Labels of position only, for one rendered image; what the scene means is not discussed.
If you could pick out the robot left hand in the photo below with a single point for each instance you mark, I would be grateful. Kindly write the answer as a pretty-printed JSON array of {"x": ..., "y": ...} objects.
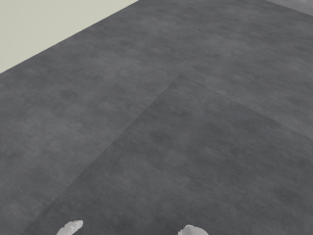
[{"x": 70, "y": 227}]

